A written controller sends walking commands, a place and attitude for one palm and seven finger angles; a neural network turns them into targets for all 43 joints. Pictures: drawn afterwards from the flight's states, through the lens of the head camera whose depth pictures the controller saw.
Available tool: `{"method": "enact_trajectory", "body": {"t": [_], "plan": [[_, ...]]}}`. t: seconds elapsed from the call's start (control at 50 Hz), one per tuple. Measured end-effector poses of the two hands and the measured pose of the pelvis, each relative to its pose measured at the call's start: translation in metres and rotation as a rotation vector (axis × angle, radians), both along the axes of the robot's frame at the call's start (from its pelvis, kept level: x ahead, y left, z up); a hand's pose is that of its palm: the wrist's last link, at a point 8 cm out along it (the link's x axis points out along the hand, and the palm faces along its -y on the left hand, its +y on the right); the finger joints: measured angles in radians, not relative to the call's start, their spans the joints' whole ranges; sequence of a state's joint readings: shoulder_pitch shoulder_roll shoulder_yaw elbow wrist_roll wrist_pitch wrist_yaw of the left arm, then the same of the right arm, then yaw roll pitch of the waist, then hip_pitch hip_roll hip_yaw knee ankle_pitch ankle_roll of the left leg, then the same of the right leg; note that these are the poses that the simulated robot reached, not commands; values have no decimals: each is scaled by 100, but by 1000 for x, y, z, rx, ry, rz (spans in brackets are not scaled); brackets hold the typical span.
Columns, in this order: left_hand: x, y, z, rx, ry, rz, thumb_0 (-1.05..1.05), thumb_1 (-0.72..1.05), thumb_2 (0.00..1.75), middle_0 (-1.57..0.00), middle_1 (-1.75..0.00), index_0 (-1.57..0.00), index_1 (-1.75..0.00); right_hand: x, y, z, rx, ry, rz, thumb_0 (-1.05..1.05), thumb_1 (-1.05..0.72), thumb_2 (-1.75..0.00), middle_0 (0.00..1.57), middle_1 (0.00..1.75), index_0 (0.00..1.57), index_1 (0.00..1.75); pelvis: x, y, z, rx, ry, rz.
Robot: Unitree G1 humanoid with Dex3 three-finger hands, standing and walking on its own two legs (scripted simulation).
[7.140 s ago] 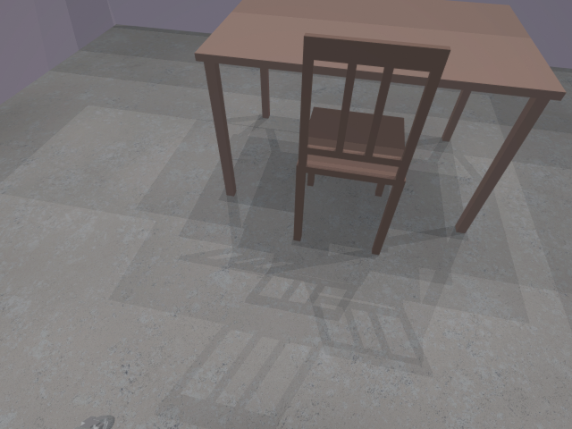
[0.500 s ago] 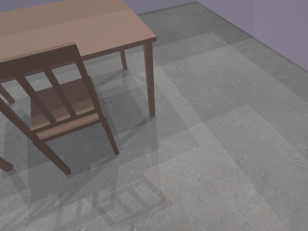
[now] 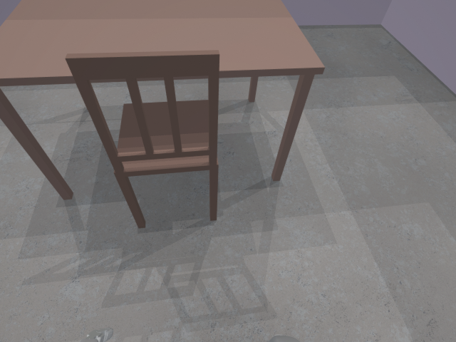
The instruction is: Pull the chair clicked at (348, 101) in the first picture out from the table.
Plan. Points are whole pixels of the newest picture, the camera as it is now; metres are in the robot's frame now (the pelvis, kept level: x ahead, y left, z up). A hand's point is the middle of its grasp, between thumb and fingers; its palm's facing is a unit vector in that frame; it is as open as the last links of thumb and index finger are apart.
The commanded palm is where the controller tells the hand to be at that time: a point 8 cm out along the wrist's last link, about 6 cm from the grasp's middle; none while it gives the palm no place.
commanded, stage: turn to face it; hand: left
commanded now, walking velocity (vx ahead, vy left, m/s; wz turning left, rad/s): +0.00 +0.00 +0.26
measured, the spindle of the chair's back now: (141, 119) +0.71 +0.30 -0.10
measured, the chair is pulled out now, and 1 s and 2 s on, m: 0.00 0.00 0.00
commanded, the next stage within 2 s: take the last steps up to it in 0.16 s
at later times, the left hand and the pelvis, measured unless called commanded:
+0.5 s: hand out of the picture -0.02 +0.16 -0.16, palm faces +0.23 -0.95 -0.22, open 7.3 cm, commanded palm none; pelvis +0.00 -0.02 +0.00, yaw +10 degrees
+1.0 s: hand (130, 314) +0.19 +0.21 -0.18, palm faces +0.14 -0.97 -0.19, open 7.4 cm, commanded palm none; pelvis +0.14 +0.02 -0.02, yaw +8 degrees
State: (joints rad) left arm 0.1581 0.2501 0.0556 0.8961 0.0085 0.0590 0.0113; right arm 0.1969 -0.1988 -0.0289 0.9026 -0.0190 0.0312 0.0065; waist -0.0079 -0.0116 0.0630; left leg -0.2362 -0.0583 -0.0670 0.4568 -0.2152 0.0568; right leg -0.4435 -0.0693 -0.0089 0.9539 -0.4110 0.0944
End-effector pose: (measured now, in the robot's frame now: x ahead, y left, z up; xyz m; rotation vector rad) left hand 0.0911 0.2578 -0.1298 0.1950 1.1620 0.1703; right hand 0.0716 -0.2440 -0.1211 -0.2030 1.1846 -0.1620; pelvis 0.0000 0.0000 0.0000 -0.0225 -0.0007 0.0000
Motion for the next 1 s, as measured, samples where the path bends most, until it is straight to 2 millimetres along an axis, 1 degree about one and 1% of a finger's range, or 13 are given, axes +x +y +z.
{"method": "enact_trajectory", "body": {"t": [0.1, 0.16, 0.26, 0.4, 0.5, 0.56, 0.6, 0.64, 0.66, 0.72, 0.8, 0.92, 1.0], "plan": [[8, -22, 8, 8, -53, 4, 1, 91, 90, -20, -30, -20, -30, -15, -9, -15, 37, 43, -5, 0, -91, -90, 20, 30, 21, 30, -1, -14, -3, 13, -5, 32], [4, -35, 9, 28, -85, 13, 0, 91, 90, -20, -30, -20, -30, -21, -21, -30, 62, 62, -8, 0, -91, -90, 20, 30, 21, 30, -2, -27, -10, 34, -5, 48], [-26, -51, 16, 31, -62, 61, 0, 91, 90, -21, -30, -21, -30, -27, -35, -34, 71, 110, 11, 0, -91, -90, 20, 30, 21, 30, -7, -37, -6, 37, -19, 96], [-80, -55, 12, 4, 25, 157, 0, 91, 90, -21, -30, -21, -30, -24, -40, -25, 53, 152, 75, 0, -91, -90, 19, 30, 20, 30, -6, -36, 2, 48, -13, 146], [-129, -49, 3, -38, 127, 234, 0, 91, 90, -21, -30, -21, -30, -1, -22, -16, 33, 144, 143, 0, -91, -90, 19, 30, 20, 30, -1, -21, 4, 43, 4, 168], [-161, -41, -7, -70, 211, 286, 0, 91, 90, -21, -30, -21, -30, 21, -1, -12, 17, 101, 184, 1, -91, -90, 19, 30, 20, 30, 6, -6, 1, 31, 8, 176], [-178, -34, -18, -93, 272, 312, 0, 91, 90, -21, -30, -21, -30, 34, 14, -15, 3, 56, 199, 0, -91, -90, 19, 30, 20, 30, 11, 7, -7, 3, 11, 177], [-187, -27, -24, -108, 339, 309, 0, 91, 90, -20, -30, -20, -30, 39, 28, -14, 2, 31, 190, 0, -91, -90, 19, 30, 20, 30, 17, 15, -9, 15, 4, 168], [-186, -24, -23, -112, 360, 301, 1, 91, 90, -20, -30, -20, -30, 39, 34, -12, 6, 26, 182, 0, -91, -90, 19, 30, 20, 30, 21, 17, -7, 16, 1, 163], [-164, -13, -20, -121, 358, 280, 1, 91, 90, -20, -30, -20, -29, 31, 46, -9, 12, 53, 148, 0, -92, -90, 19, 30, 20, 30, 36, 25, -1, 15, -5, 163], [-109, -1, -17, -112, 272, 256, 1, 91, 90, -20, -30, -20, -29, 13, 53, -12, 26, 152, 117, 0, -93, -90, 20, 30, 21, 30, 58, 30, 2, 22, -6, 165], [3, 7, -15, -83, 136, 190, 1, 91, 90, -20, -29, -20, -29, -4, 55, -23, 62, 310, 51, 0, -92, -90, 20, 30, 21, 30, 100, 28, -4, 39, -6, 158], [87, 1, -17, -56, 47, 126, 1, 91, 90, -20, -29, -20, -29, 1, 47, -35, 83, 394, 1, 0, -91, -90, 20, 30, 21, 30, 139, 18, -15, 40, -8, 147]]}}
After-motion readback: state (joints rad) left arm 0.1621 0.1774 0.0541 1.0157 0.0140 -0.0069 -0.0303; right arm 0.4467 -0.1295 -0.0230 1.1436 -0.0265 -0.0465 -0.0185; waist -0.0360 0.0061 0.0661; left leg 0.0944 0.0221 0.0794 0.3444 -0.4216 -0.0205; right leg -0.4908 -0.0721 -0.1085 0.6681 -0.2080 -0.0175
